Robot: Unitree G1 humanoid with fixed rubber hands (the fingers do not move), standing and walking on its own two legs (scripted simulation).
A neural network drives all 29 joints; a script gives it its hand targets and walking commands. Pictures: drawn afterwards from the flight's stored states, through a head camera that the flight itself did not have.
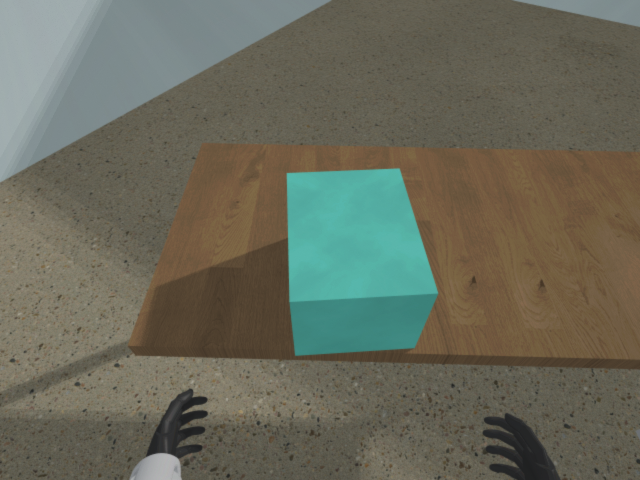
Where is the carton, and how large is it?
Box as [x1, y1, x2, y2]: [287, 168, 437, 355]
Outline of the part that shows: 399,168 287,173 289,302 295,355 414,347 437,295 437,291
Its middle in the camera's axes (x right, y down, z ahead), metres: +0.05 +0.02 +0.65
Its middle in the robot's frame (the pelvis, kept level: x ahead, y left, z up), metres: +0.46 -0.01 -0.04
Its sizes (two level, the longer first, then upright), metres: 0.257 0.196 0.165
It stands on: a table, 0.65 m high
